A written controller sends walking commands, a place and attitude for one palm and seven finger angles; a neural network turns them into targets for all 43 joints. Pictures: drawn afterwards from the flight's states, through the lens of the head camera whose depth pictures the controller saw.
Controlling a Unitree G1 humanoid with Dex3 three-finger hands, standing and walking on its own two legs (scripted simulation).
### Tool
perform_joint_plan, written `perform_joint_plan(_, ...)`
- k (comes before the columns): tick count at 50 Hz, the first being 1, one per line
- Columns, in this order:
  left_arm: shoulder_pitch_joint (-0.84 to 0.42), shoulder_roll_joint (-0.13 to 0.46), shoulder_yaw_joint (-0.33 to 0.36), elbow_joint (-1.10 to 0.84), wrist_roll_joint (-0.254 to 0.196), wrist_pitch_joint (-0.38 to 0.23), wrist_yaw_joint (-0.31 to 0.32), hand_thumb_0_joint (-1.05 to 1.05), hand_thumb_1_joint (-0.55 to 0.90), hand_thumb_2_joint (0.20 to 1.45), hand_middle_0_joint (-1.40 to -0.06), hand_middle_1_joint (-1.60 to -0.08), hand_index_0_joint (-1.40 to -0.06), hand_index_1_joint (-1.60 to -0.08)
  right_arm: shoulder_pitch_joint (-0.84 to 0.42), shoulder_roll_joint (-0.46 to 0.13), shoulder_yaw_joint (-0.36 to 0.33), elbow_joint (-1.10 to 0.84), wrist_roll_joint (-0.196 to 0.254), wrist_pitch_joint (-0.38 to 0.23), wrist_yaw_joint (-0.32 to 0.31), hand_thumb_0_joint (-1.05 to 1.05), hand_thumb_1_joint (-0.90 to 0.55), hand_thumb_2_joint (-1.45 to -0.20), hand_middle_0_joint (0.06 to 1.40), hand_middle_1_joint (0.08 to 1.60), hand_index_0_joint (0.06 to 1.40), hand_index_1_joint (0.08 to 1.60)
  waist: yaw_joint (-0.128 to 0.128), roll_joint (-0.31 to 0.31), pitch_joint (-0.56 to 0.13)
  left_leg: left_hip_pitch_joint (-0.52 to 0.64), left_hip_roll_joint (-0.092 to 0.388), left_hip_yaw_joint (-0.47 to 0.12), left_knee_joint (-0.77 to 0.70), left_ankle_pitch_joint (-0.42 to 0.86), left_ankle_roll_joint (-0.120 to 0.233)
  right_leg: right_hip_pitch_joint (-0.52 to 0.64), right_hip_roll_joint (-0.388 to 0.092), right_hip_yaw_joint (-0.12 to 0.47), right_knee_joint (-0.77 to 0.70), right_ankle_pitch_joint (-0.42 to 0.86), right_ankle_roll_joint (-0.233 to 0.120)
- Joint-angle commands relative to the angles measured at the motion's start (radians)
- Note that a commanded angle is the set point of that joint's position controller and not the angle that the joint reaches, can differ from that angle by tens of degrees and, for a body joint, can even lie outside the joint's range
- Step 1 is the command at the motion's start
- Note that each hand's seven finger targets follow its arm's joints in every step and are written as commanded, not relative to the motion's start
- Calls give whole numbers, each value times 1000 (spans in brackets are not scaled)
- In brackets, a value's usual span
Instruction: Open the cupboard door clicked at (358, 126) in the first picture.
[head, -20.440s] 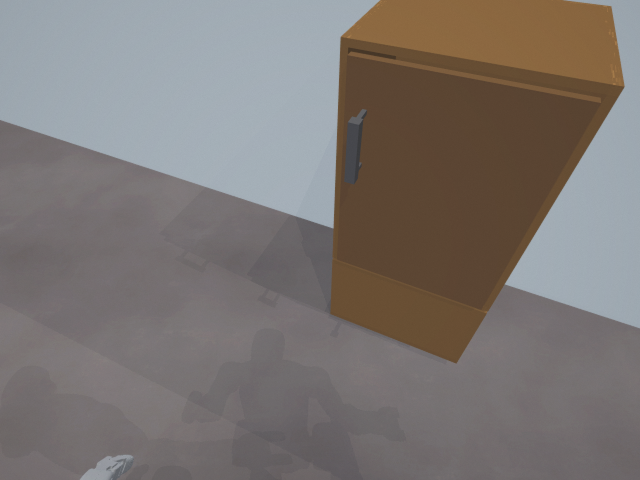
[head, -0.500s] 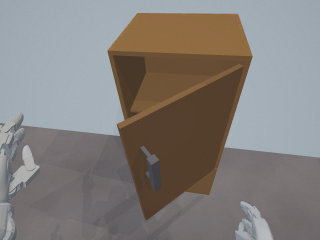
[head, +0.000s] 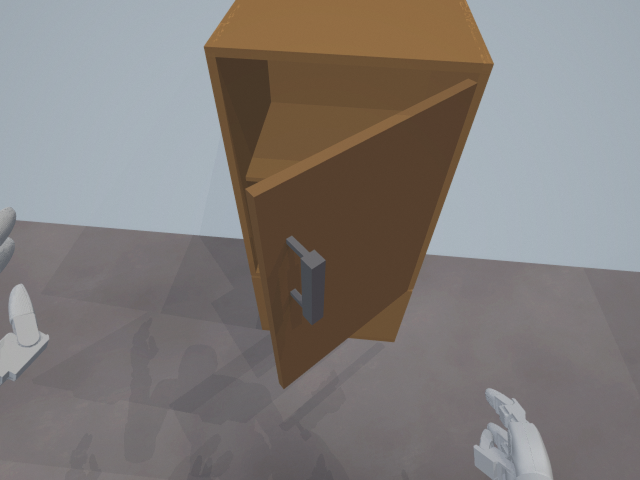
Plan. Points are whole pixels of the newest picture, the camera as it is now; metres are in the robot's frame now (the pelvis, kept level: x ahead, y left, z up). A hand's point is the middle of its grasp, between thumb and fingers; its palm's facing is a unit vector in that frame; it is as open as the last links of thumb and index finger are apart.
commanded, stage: step back with the hand held close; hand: left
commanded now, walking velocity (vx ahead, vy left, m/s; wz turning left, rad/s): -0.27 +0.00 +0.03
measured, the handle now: (303, 281) +0.38 +0.05 +0.01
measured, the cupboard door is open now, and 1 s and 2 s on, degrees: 45 45 45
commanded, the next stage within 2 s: stop stepping back and stand still in 0.44 s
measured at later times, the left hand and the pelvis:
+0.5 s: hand out of the picture +0.08 +0.29 +0.16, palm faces +0.52 -0.71 -0.48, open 7.4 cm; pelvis -0.10 +0.00 -0.01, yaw +4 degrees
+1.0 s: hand out of the picture +0.00 +0.26 +0.17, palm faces +0.41 -0.73 -0.55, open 7.4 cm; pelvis -0.18 -0.01 +0.01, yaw +1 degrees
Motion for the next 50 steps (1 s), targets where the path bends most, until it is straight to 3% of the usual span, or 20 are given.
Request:
perform_joint_plan(1,-31,158,130,-187,22,-73,27,0,900,900,-200,-300,-200,-300,-90,-137,-53,-161,-11,-65,-7,0,-900,-900,200,300,200,300,0,46,-53,-233,101,-146,-189,-393,32,135,-22,83,-33,-232,-8)
perform_joint_plan(9,-44,187,151,-290,18,-111,47,0,900,900,-200,-300,-200,-300,-53,-120,-46,-130,-21,-109,-9,0,-900,-900,200,300,200,300,-12,39,-133,-44,60,-148,-60,-321,1,-45,-53,109,-60,-245,-38)
perform_joint_plan(13,-62,166,175,-269,46,-117,46,0,900,900,-200,-300,-200,-300,-81,-150,-56,-136,-26,-129,-15,0,-900,-900,200,300,200,300,6,311,-106,-485,257,-366,-416,-701,90,306,102,11,395,-172,13)
perform_joint_plan(14,-90,181,184,-286,45,-115,44,0,900,900,-200,-300,-200,-300,-70,-127,-59,-133,-30,-130,-11,0,-900,-900,200,300,200,300,8,268,-120,-476,287,-391,-426,-631,108,295,102,22,505,-189,7)
perform_joint_plan(17,-38,171,182,-221,25,-112,41,0,900,900,-200,-300,-200,-300,-71,-114,-74,-108,-26,-146,8,0,-900,-900,200,300,200,300,8,124,-141,-254,265,-304,-330,-432,94,126,92,31,439,-315,-17)
perform_joint_plan(20,14,147,141,-206,-4,-100,32,0,900,900,-200,-300,-200,-300,-92,-97,-63,-94,-25,-148,26,0,-900,-900,200,300,200,300,5,189,-126,-151,229,-229,-351,-395,32,94,97,-17,230,-382,-42)
perform_joint_plan(22,-23,151,124,-216,-17,-106,17,0,900,900,-200,-300,-200,-300,-96,-94,-61,-71,-27,-140,36,0,-900,-900,200,300,200,300,2,148,-117,-64,184,-148,-237,-315,-34,47,40,41,-62,-353,-78)
perform_joint_plan(24,-86,198,116,-260,-9,-126,19,0,900,900,-200,-300,-200,-300,-73,-69,-58,-43,-23,-121,38,0,-900,-900,200,300,200,300,-6,-146,-150,129,46,-42,220,-127,-83,-209,-256,444,-302,-218,-171)
perform_joint_plan(25,-146,222,113,-274,1,-135,24,0,900,900,-200,-300,-200,-300,-106,-74,-50,-43,-27,-122,36,0,-900,-900,200,300,200,300,17,-193,-115,36,-1,-38,414,-218,-87,-189,-334,430,-283,94,-197)
perform_joint_plan(27,-162,212,106,-240,16,-121,14,0,900,900,-200,-300,-200,-300,-104,-72,-48,-58,-16,-132,30,0,-900,-900,200,300,200,300,11,-271,-186,-121,-18,-63,461,-245,-74,55,-242,253,-101,614,-135)
perform_joint_plan(29,-141,225,143,-253,13,-90,19,0,900,900,-200,-300,-200,-300,-131,-60,-27,-93,-11,-121,7,0,-900,-900,200,300,200,300,8,-207,-189,-81,-10,-20,265,-180,-54,162,-202,194,8,757,-130)
perform_joint_plan(31,-96,198,145,-243,-1,-76,21,0,900,900,-200,-300,-200,-300,-107,-67,-14,-81,-9,-124,-11,0,-900,-900,200,300,200,300,-12,-18,-213,98,-45,27,-39,52,-43,156,-113,115,72,636,-73)
perform_joint_plan(32,-77,191,143,-260,-5,-73,24,0,900,900,-200,-300,-200,-300,-93,-86,-19,-84,-8,-132,-13,0,-900,-900,200,300,200,300,-11,99,-241,231,24,-23,-142,329,-22,110,-59,93,143,495,-31)
perform_joint_plan(34,-53,192,140,-292,2,-83,26,0,900,900,-200,-300,-200,-300,-28,-96,-38,-91,-11,-159,13,0,-900,-900,200,300,200,300,7,207,-291,461,242,-232,-101,849,44,-100,20,60,274,-262,-16)
perform_joint_plan(35,-81,206,144,-292,11,-89,23,0,900,900,-200,-300,-200,-300,-25,-104,-44,-92,-13,-170,28,0,-900,-900,200,300,200,300,9,140,-267,457,253,-237,-117,786,49,-124,43,69,289,-349,-18)
perform_joint_plan(38,26,217,185,-322,-8,-78,15,0,900,900,-200,-300,-200,-300,-21,-85,-39,-95,-33,-186,38,0,-900,-900,200,300,200,300,-4,199,-252,354,233,-277,-208,560,-17,-74,35,54,313,-300,-12)
perform_joint_plan(43,124,191,174,-239,-8,-58,24,0,900,900,-200,-300,-200,-300,-68,-95,-27,-110,-22,-166,32,0,-900,-900,200,300,200,300,-12,167,-91,-57,208,-206,-425,-356,29,114,40,-15,227,-228,-2)
perform_joint_plan(47,34,172,140,-167,10,-42,37,0,900,900,-200,-300,-200,-300,-69,-105,-38,-97,-28,-139,12,0,-900,-900,200,300,200,300,-12,177,-65,-200,175,-162,-412,-583,-3,285,79,-101,75,-300,-37)
perform_joint_plan(49,-14,180,120,-147,17,-35,36,0,900,900,-200,-300,-200,-300,-69,-98,-42,-88,-29,-130,6,0,-900,-900,200,300,200,300,-13,17,-58,-153,84,-85,-187,-461,-20,244,13,1,-129,-322,-74)
perform_joint_plan(50,-30,196,116,-144,19,-34,29,0,900,900,-200,-300,-200,-300,-61,-94,-49,-85,-32,-122,9,0,-900,-900,200,300,200,300,-14,-149,-61,-127,20,-37,98,-315,-32,136,-136,256,-251,-445,-148)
